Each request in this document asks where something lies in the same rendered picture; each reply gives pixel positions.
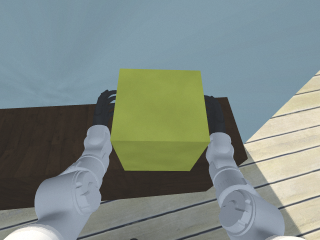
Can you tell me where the right robot forearm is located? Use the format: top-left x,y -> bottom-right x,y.
205,132 -> 266,208

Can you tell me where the pedestal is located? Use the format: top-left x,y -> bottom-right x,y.
0,97 -> 248,211

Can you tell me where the left robot hand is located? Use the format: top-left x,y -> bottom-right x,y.
92,89 -> 117,127

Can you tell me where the right robot upper arm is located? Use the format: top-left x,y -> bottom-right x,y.
218,190 -> 306,240

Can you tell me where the carton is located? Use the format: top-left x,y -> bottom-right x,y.
110,68 -> 211,171

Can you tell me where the left robot forearm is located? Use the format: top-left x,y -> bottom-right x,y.
34,124 -> 113,215

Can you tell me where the right robot hand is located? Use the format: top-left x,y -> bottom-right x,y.
204,95 -> 226,134

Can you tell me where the left robot upper arm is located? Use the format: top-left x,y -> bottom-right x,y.
4,170 -> 102,240

